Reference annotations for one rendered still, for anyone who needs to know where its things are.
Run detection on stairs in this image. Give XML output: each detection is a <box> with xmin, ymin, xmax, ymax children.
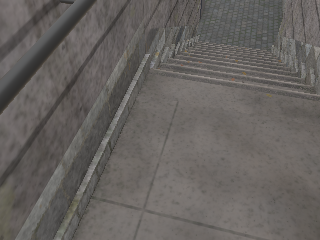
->
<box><xmin>158</xmin><ymin>41</ymin><xmax>316</xmax><ymax>95</ymax></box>

